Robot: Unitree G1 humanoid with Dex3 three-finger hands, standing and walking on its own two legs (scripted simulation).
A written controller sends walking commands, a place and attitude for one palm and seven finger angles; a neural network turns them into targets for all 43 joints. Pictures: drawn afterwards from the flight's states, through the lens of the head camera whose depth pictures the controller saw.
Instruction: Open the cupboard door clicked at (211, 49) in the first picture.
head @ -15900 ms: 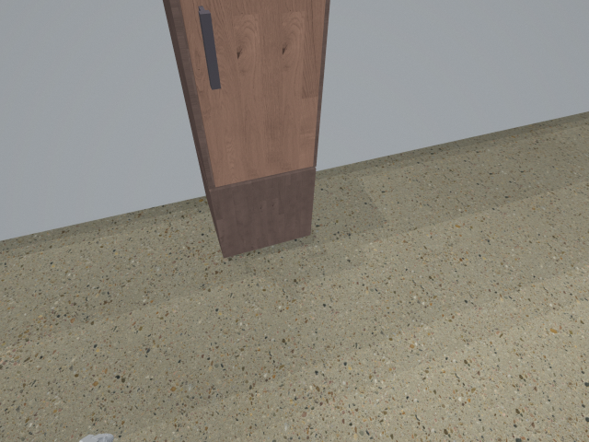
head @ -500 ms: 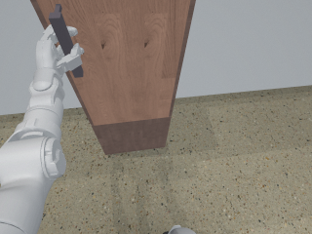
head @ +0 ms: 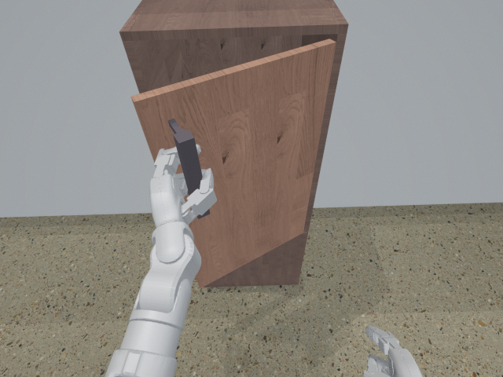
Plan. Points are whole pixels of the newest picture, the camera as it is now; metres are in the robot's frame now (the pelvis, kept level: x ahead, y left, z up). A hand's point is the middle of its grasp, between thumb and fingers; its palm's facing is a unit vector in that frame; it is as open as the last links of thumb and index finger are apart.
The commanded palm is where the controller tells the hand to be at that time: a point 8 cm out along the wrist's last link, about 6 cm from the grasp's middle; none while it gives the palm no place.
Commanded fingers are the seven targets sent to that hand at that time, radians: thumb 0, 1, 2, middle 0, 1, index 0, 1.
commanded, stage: pull the door open along its arc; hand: left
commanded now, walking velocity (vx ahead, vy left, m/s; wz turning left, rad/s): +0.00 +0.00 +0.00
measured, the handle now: (188, 171) +0.41 +0.12 +0.13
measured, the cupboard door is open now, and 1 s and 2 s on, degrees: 29 42 42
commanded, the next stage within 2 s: open thumb and fingers to let go in 0.28 s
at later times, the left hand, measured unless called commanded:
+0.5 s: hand (237, 215) +0.31 +0.03 +0.13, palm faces +0.42 -0.91 -0.03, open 7.1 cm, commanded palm +0.27 +0.07 +0.12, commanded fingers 0.00 0.41 0.69 -0.37 -1.30 -0.37 -1.30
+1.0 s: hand (237, 220) +0.31 +0.03 +0.13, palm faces +0.41 -0.91 -0.03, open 13.9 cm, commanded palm +0.27 +0.06 +0.12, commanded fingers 0.00 -0.50 0.30 -0.22 -0.70 -0.22 -0.70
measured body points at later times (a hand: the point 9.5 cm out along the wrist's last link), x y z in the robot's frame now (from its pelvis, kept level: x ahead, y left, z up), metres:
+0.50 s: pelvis +0.00 -0.04 +0.00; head -0.01 -0.08 +0.45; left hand +0.29 +0.08 +0.14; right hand +0.21 -0.23 -0.10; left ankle -0.03 +0.10 -0.73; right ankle -0.01 -0.09 -0.73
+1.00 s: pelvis -0.04 -0.03 +0.00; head -0.05 -0.05 +0.45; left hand +0.28 +0.08 +0.14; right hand +0.15 -0.23 -0.10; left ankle -0.03 +0.10 -0.73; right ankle -0.01 -0.09 -0.73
